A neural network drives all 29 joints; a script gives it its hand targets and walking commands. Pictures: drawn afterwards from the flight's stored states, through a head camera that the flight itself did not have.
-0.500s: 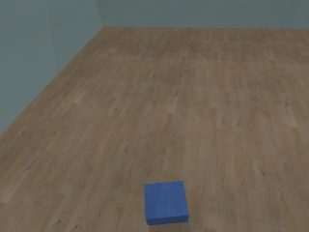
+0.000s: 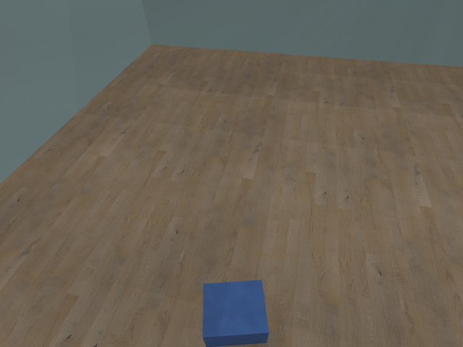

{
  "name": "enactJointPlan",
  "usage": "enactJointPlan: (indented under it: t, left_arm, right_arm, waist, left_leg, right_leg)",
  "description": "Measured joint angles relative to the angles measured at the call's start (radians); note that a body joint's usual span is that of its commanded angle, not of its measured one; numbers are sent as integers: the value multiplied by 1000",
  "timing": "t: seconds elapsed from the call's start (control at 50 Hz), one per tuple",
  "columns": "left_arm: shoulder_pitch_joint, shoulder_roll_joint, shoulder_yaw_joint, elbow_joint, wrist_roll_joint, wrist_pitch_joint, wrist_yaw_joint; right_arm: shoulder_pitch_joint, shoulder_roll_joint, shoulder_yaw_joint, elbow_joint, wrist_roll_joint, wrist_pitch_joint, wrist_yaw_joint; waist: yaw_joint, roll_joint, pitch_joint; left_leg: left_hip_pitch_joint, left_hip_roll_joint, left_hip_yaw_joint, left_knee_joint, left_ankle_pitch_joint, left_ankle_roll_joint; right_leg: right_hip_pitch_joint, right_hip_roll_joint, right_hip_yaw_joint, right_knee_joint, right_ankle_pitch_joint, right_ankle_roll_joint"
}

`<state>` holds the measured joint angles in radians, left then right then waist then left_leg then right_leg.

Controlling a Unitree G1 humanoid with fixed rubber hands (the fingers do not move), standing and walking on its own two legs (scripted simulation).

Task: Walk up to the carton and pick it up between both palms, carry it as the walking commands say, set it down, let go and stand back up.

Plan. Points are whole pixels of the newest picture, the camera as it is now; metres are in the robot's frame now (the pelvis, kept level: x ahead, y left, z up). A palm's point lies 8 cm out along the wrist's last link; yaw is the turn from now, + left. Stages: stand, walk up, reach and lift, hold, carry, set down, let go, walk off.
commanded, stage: stand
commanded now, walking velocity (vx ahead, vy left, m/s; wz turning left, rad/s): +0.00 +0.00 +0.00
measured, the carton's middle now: (234, 313) +0.42 +0.01 -0.71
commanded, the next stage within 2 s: reach and lift in 0.42 s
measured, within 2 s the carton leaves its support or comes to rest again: neither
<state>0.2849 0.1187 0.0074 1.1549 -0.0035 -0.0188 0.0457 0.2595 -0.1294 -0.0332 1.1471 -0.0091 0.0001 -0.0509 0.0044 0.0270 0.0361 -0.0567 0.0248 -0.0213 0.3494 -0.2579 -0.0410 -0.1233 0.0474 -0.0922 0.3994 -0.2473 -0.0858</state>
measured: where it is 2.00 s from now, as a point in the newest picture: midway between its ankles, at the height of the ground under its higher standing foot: outside the picture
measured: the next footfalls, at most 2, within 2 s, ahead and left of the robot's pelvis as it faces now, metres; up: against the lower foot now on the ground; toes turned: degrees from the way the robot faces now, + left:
none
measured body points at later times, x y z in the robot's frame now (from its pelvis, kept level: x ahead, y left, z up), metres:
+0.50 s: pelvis +0.00 -0.01 -0.01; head +0.01 -0.02 +0.44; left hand +0.03 +0.24 -0.15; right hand +0.02 -0.24 -0.17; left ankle -0.04 +0.15 -0.74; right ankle -0.01 -0.06 -0.74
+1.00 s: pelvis -0.07 +0.02 -0.06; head +0.08 +0.00 +0.36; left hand +0.17 +0.23 -0.17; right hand +0.15 -0.22 -0.20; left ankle -0.04 +0.16 -0.74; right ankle -0.01 -0.06 -0.74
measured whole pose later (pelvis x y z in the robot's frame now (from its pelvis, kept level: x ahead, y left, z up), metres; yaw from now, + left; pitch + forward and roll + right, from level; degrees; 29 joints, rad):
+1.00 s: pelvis -0.07 +0.02 -0.06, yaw -3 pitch +17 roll +1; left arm -0.08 0.14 0.07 0.46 -0.02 0.39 0.05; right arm -0.13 -0.26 -0.08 0.58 0.02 0.37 0.07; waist 0.02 0.03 0.04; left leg -0.81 -0.01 -0.04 0.90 -0.39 -0.03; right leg -0.87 0.04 -0.03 0.89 -0.32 -0.06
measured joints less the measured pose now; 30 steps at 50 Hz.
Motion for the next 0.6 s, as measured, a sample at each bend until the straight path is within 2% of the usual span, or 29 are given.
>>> enactJointPlan:
  t: [0.46,0.5,0.56,0.6]
  left_arm:
    - [-17,49,-2,-42,-6,-20,2]
    - [-12,68,-2,-154,-33,46,-5]
    - [-135,119,-22,-367,-69,213,-4]
    - [-247,153,-23,-462,-92,341,-10]
  right_arm:
    - [8,-44,-3,-14,-7,-4,3]
    - [13,-57,16,-121,48,57,-5]
    - [-131,-96,57,-332,90,212,-7]
    - [-261,-117,67,-420,94,336,3]
  waist:
    - [-5,-2,5]
    - [-1,-10,-49]
    - [-4,-25,-12]
    - [-13,-38,12]
  left_leg:
    - [-19,17,5,29,-18,-10]
    - [-130,19,18,118,-55,12]
    - [-259,26,25,274,-109,-9]
    - [-323,25,25,336,-123,-21]
  right_leg:
    - [-16,17,6,14,-6,-11]
    - [-124,13,7,91,-32,-6]
    - [-254,10,6,239,-80,-18]
    - [-319,5,3,301,-94,-21]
